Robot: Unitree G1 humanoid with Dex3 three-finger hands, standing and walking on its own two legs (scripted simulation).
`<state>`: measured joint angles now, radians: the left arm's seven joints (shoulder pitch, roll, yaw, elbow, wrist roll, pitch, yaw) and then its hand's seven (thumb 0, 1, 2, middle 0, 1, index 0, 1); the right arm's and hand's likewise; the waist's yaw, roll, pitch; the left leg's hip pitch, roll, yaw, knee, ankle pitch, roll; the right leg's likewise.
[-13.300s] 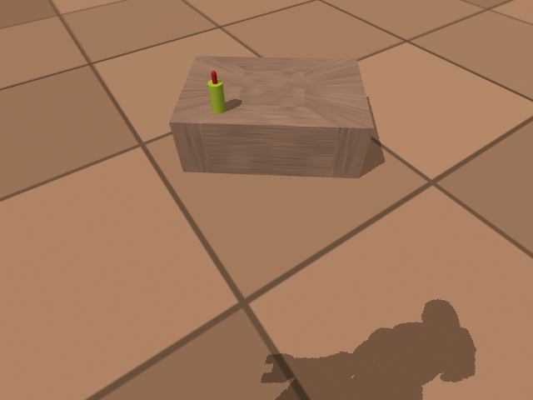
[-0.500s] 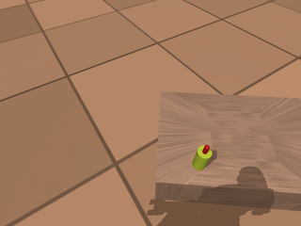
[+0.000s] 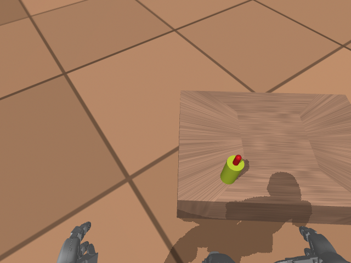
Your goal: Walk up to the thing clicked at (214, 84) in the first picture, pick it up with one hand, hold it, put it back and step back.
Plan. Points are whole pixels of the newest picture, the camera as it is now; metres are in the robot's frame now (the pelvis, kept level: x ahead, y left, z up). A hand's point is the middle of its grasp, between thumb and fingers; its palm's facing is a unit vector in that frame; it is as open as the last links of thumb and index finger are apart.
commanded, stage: go down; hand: right
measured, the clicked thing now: (232, 167) +0.46 -0.22 -0.33
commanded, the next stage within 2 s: none
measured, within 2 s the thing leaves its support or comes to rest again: neither
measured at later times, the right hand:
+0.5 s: hand (298, 250) +0.15 -0.28 -0.12, palm faces +0.02 +0.95 -0.32, open 17.1 cm
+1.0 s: hand (305, 257) +0.14 -0.29 -0.12, palm faces +0.06 +0.94 -0.33, open 17.1 cm
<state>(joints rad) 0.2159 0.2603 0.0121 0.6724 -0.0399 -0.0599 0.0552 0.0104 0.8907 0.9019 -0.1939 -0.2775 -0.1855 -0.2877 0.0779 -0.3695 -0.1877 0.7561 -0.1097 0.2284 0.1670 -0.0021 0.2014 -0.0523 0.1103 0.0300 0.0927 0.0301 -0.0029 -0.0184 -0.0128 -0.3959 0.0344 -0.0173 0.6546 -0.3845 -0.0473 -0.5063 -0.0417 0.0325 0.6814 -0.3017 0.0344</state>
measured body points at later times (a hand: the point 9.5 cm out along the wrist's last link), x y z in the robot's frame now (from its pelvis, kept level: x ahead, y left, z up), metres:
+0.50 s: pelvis +0.01 +0.00 -0.03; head +0.06 -0.01 +0.42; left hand +0.16 +0.25 -0.11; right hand +0.15 -0.33 -0.10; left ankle -0.04 +0.15 -0.72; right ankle +0.02 -0.14 -0.72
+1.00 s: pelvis +0.00 -0.01 -0.04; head +0.04 -0.02 +0.41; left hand +0.16 +0.24 -0.12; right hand +0.13 -0.34 -0.09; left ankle -0.04 +0.15 -0.72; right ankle +0.02 -0.14 -0.72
